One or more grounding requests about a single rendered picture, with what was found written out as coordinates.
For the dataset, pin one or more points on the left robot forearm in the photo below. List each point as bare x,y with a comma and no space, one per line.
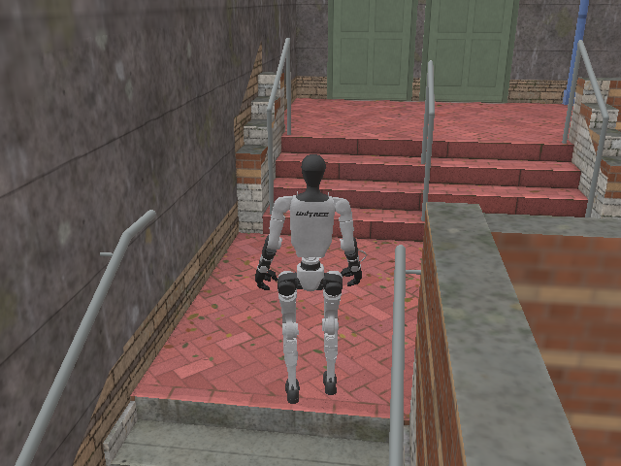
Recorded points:
266,258

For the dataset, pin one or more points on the left robot shin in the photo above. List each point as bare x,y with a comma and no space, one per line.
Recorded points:
290,357

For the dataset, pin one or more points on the right robot forearm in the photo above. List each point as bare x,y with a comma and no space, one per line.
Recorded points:
353,258

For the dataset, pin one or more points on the robot left upper arm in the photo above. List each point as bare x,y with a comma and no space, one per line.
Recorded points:
281,205

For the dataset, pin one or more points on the right robot hand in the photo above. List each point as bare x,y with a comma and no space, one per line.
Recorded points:
357,276

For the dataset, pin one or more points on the robot right upper arm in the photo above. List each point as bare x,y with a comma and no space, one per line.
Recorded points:
342,207

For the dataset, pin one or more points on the humanoid robot head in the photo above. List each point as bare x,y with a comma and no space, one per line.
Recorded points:
313,168

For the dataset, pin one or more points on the left robot hand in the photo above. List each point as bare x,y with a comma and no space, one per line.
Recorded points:
259,277

